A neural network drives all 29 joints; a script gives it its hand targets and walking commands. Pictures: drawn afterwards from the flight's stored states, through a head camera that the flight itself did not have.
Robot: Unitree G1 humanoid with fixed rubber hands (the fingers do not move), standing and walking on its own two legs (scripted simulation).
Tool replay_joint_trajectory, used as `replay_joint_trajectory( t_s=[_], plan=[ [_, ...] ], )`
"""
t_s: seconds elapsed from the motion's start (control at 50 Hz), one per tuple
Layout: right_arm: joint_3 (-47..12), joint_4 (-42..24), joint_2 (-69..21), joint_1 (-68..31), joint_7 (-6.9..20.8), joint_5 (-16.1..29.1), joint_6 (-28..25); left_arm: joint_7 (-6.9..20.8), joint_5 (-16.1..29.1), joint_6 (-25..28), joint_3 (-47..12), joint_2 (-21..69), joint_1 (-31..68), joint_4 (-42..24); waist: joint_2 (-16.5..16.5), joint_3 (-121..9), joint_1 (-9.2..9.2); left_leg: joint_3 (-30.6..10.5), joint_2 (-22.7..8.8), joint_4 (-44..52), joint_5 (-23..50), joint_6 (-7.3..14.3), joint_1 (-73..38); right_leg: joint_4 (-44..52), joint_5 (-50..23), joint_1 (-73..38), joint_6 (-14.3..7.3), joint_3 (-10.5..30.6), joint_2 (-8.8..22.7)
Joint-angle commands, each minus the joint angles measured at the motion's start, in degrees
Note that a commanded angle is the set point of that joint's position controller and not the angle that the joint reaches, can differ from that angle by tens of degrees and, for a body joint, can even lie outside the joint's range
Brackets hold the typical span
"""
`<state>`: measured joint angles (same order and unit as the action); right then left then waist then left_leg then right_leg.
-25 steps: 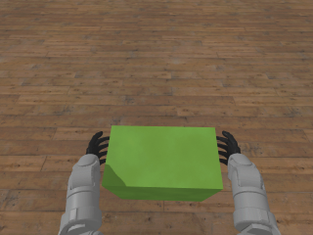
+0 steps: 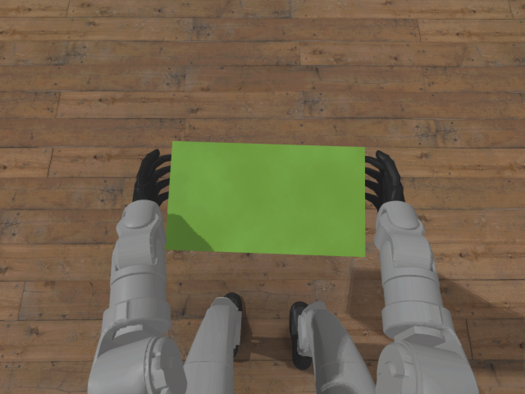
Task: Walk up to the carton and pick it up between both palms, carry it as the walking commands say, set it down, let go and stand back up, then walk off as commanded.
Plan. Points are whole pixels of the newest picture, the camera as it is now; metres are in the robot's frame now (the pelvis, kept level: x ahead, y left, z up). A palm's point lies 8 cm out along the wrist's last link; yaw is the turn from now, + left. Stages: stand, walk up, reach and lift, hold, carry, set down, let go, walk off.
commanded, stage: set down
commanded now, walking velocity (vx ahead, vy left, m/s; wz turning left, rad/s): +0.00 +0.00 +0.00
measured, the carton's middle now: (266, 205) +0.39 +0.01 -0.18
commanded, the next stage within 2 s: none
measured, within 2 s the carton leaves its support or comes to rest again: neither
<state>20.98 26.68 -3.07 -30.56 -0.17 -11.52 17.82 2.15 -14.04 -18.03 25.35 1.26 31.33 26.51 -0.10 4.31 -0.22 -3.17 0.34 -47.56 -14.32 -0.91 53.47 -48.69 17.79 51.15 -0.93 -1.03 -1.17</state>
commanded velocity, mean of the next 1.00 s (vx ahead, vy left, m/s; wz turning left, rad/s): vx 0.00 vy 0.00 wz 0.00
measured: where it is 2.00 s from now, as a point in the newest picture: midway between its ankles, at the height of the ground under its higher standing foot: (265, 342)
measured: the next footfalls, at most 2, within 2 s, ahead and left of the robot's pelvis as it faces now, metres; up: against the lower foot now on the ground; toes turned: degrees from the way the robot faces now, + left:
none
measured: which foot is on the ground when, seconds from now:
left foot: down 0.00-1.00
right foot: down 0.00-1.00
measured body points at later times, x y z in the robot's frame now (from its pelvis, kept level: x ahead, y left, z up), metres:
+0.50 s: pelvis -0.01 +0.00 -0.06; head +0.27 +0.01 +0.30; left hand +0.42 +0.20 -0.18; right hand +0.40 -0.18 -0.18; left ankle +0.07 +0.13 -0.69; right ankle +0.05 -0.11 -0.69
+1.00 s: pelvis -0.05 +0.00 -0.14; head +0.26 +0.00 +0.18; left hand +0.46 +0.19 -0.25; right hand +0.44 -0.18 -0.26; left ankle +0.07 +0.13 -0.69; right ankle +0.05 -0.11 -0.69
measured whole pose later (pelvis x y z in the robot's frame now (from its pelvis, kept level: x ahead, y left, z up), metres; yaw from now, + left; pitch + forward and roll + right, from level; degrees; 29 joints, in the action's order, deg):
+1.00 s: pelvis -0.05 +0.00 -0.14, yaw -1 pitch +41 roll +0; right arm 27.0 29.9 2.1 -57.4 -3.7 -6.4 21.1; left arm 0.1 -9.9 -22.9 26.3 -7.9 59.6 31.9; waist 0.3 2.2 -0.2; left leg -3.2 1.5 -80.0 -19.5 -0.9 101.9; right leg -82.4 23.7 100.1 -0.3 0.2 -2.3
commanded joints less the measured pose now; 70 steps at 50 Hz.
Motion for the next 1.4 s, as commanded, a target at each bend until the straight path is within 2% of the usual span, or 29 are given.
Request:
replay_joint_trajectory(
  t_s=[0.0,0.06,0.1,0.14,0.2,0.26,0.3,0.32,0.4,0.42,0.44,0.46,0.5,0.54,0.58,0.6,0.72,0.78,0.88,0.9,0.92,0.98,1.04,1.06,1.08,1.18,1.28,1.36,1.38],
  plan=[
    [-29.35,-0.51,-48.15,-40.97,18.06,9.61,-0.35,18.25,8.31,-0.26,-30.18,47.91,35.82,5.83,-1.13,-53.53,0.61,2.89,7.51,-4.10,4.59,2.63,-10.08,0.28,-7.94,-11.34,1.04,3.26,-5.97],
    [-23.48,4.03,-42.50,-41.97,19.45,7.67,0.64,19.33,11.17,-1.40,-31.74,48.74,45.03,6.16,1.61,-47.95,-4.81,1.90,6.15,-4.74,0.05,1.50,-6.15,-2.34,-3.65,-3.68,0.08,1.17,-6.10],
    [-20.82,7.38,-44.27,-40.96,20.00,7.14,1.52,19.50,7.64,-2.34,-29.85,46.00,44.97,5.80,6.11,-47.76,-1.82,2.24,6.38,-5.34,-0.56,1.99,-6.54,-2.13,-1.27,-0.24,-0.31,2.64,-5.82],
    [-23.28,4.81,-48.34,-42.98,20.55,7.52,1.84,19.81,6.52,-2.30,-28.62,46.60,42.58,7.85,0.45,-49.70,-0.59,1.38,6.61,-8.09,2.66,2.37,-5.91,-4.78,-3.16,2.61,0.82,1.24,-6.32],
    [-24.47,1.03,-43.48,-44.31,21.26,8.29,0.95,19.71,9.71,-2.34,-33.30,49.89,45.11,3.55,4.51,-59.47,-4.67,1.08,6.78,-9.98,7.88,0.86,-9.16,-7.86,-9.02,2.87,-0.32,-1.04,-7.43],
    [-25.20,2.26,-44.11,-45.07,21.76,8.35,1.22,19.33,7.22,-2.55,-28.44,48.02,37.92,8.71,1.04,-57.57,-0.16,1.37,6.74,-11.40,11.28,1.17,-5.01,-9.61,-10.01,6.84,-0.05,-0.33,-7.68],
    [-28.12,-1.99,-43.76,-45.18,21.21,9.43,0.02,19.48,10.26,-0.58,-32.42,48.36,42.57,2.92,-0.70,-66.65,-4.30,1.04,7.30,-14.43,17.48,1.00,-3.13,-12.17,-19.19,4.30,0.22,-0.79,-7.57],
    [-31.39,-4.97,-45.52,-45.18,20.75,12.82,-0.76,18.96,10.74,0.17,-34.43,48.20,42.35,-0.33,1.97,-74.65,-0.02,3.11,7.99,-16.25,20.54,0.84,-2.83,-13.41,-24.88,-3.19,0.16,1.16,-7.43],
    [-36.27,-15.04,-41.97,-55.22,19.88,16.68,-2.72,16.96,14.96,1.79,-39.96,45.73,48.63,-6.16,2.08,-86.93,-1.09,2.12,8.37,-20.25,28.17,1.30,-3.64,-17.30,-29.98,-1.48,0.24,1.39,-7.80],
    [-38.63,-16.91,-42.75,-55.07,19.61,18.58,-2.50,16.24,14.55,1.48,-40.16,44.62,48.06,-10.25,3.22,-90.86,2.71,2.79,8.86,-19.65,29.47,1.01,-7.55,-18.49,-30.20,-1.63,1.25,1.07,-8.10],
    [-37.49,-16.12,-37.31,-55.64,19.17,16.99,-2.23,16.01,15.85,1.00,-39.43,44.73,46.90,-6.39,0.83,-88.21,-1.21,1.98,8.31,-20.50,29.61,0.92,-4.64,-18.77,-30.85,-0.25,0.89,0.48,-7.71],
    [-41.14,-20.47,-36.92,-56.86,18.52,19.19,-2.94,15.26,15.87,1.54,-41.00,44.49,45.15,-9.94,3.17,-96.95,2.48,2.49,8.83,-22.23,30.05,1.13,-4.44,-20.09,-31.91,-1.81,0.37,1.29,-7.17],
    [-40.00,-15.93,-36.90,-52.66,18.23,17.82,-2.11,14.49,18.07,2.13,-42.44,42.11,49.79,-14.63,1.88,-96.70,-0.56,2.52,8.72,-23.22,30.81,0.78,-7.51,-20.94,-29.32,4.13,0.80,0.08,-7.95],
    [-36.96,-9.25,-36.52,-55.97,18.23,15.78,-1.04,14.21,14.27,0.53,-37.85,43.66,46.68,-3.42,0.15,-81.25,0.62,3.11,8.25,-23.21,19.41,1.00,-1.49,-20.27,-16.99,12.32,1.45,-0.03,-7.47],
    [-31.07,0.56,-37.85,-48.60,18.25,12.17,0.43,15.57,13.85,0.14,-37.77,42.83,49.99,0.20,0.57,-73.97,-3.64,3.48,7.69,-22.91,12.41,0.60,4.21,-18.53,-12.81,14.73,0.95,-0.60,-7.61],
    [-28.44,2.54,-38.26,-53.69,18.71,11.89,0.21,16.31,11.23,-0.37,-33.11,41.42,49.82,6.67,0.03,-64.36,-0.04,4.18,7.06,-22.68,5.14,1.18,11.04,-18.52,-5.01,20.37,0.85,-0.06,-7.39],
    [-21.24,9.96,-40.65,-60.34,20.43,11.30,2.80,18.64,10.72,-2.34,-30.69,40.06,63.23,5.31,3.81,-61.26,-1.62,4.92,5.97,-23.86,-10.01,1.70,16.78,-20.86,8.98,26.51,0.64,-1.16,-6.98],
    [-26.24,0.44,-39.38,-72.83,19.72,13.61,1.97,19.29,12.46,-2.04,-30.65,38.70,68.50,4.97,-1.18,-68.59,0.52,5.77,6.28,-27.57,-6.76,2.15,18.81,-23.70,7.18,21.44,1.28,-0.98,-6.28],
    [-28.75,-4.50,-36.22,-72.94,17.81,14.84,2.49,19.08,17.58,-3.13,-35.06,37.89,72.73,0.32,1.86,-83.53,-2.97,6.37,7.07,-30.87,0.27,0.97,18.94,-28.62,-2.81,17.88,1.70,-2.74,-6.65],
    [-30.84,-4.64,-37.15,-75.53,17.31,14.17,2.75,19.03,15.93,-3.55,-31.46,38.71,69.88,4.23,-2.67,-79.69,-0.13,6.96,7.20,-31.31,0.34,1.57,20.60,-28.23,-2.40,16.54,1.99,-1.22,-6.16],
    [-31.04,-7.73,-35.69,-78.87,17.41,16.75,2.22,18.32,17.27,-3.26,-34.69,36.36,75.07,-2.77,2.02,-87.24,0.28,6.28,6.88,-31.35,-0.01,1.71,15.92,-30.31,-1.51,17.40,1.48,-1.65,-6.31],
    [-31.46,-4.03,-35.28,-73.90,16.96,15.96,2.93,17.68,18.16,-3.93,-36.04,39.31,70.40,0.15,2.41,-92.19,-3.22,5.53,7.46,-33.52,3.38,0.92,12.09,-31.18,-2.97,19.33,1.28,-2.76,-6.58],
    [-33.64,-2.43,-39.17,-75.30,17.32,18.07,3.57,17.50,16.27,-3.95,-33.37,39.13,68.02,4.17,-0.15,-94.07,1.31,6.66,7.56,-35.04,2.74,1.69,15.81,-32.30,-2.23,18.97,2.00,-1.88,-6.65],
    [-34.00,-5.47,-37.61,-73.37,17.34,17.73,3.25,17.89,18.10,-3.33,-35.28,39.20,69.43,-0.90,-2.05,-96.69,-2.43,6.43,7.76,-36.46,6.67,1.79,16.17,-33.58,-9.00,16.23,1.90,-2.52,-6.74],
    [-35.68,-8.77,-36.63,-78.60,17.56,18.86,2.81,17.68,16.83,-3.73,-33.85,40.13,67.19,0.90,-1.10,-97.18,1.19,6.66,7.83,-36.26,8.57,1.53,14.41,-34.91,-8.68,17.74,2.18,-2.53,-6.92],
    [-35.61,-6.82,-35.81,-75.69,17.56,21.18,1.46,16.44,20.03,-1.60,-40.77,38.41,75.97,-8.05,2.54,-106.05,-0.64,6.94,6.98,-40.19,15.33,0.53,10.61,-37.67,-14.00,19.39,1.24,-2.66,-7.35],
    [-44.72,-24.50,-27.49,-88.60,13.79,27.48,-1.42,11.71,25.56,0.38,-47.74,33.75,84.63,-25.15,4.83,-133.24,-2.94,5.23,7.63,-47.60,32.93,0.36,-6.10,-43.47,-27.33,10.36,2.30,-2.68,-7.23],
    [-37.99,-15.44,-15.79,-89.07,11.81,23.66,0.80,8.78,23.76,-2.92,-44.31,28.61,88.16,-10.70,5.32,-129.22,-3.20,5.36,5.56,-46.82,18.50,-1.57,-11.15,-43.88,-9.45,18.33,1.74,-5.89,-6.11],
    [-39.51,-17.13,-17.79,-87.50,11.04,22.99,1.43,9.10,23.77,-2.51,-44.57,27.39,87.74,-14.38,2.97,-124.87,-6.16,5.77,5.57,-47.88,19.19,-1.21,-6.62,-43.95,-12.60,15.04,1.91,-6.31,-5.80]
  ],
)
